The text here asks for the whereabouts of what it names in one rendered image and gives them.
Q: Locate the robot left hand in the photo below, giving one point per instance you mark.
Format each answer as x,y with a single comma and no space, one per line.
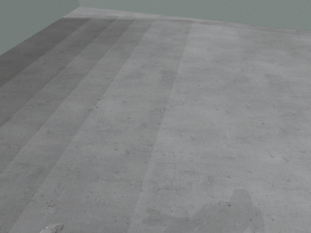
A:
53,228

